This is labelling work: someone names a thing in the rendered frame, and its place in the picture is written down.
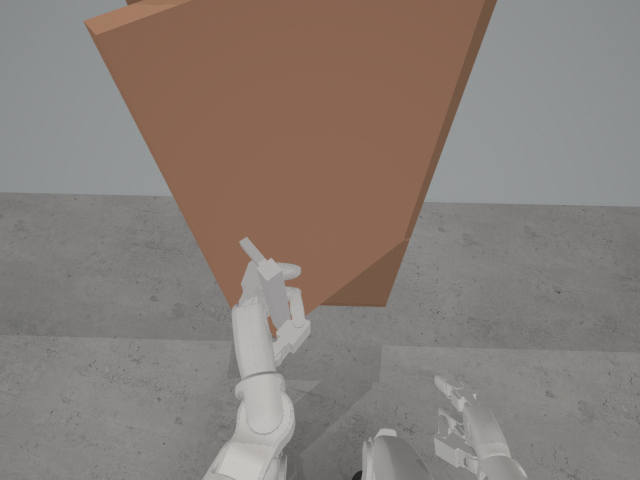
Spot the handle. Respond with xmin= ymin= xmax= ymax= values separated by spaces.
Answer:
xmin=239 ymin=237 xmax=291 ymax=330

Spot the robot right thigh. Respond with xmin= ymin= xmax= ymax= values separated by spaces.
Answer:
xmin=362 ymin=435 xmax=434 ymax=480

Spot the right robot forearm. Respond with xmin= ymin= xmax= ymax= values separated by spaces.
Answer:
xmin=477 ymin=456 xmax=529 ymax=480

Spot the right robot hand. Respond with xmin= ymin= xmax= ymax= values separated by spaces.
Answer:
xmin=433 ymin=374 xmax=511 ymax=476

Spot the left robot hand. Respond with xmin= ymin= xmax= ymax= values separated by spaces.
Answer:
xmin=232 ymin=260 xmax=310 ymax=380

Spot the left robot forearm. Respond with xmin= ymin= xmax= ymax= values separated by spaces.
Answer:
xmin=202 ymin=371 xmax=295 ymax=480

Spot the cupboard door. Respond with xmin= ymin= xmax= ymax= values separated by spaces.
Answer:
xmin=83 ymin=0 xmax=485 ymax=338

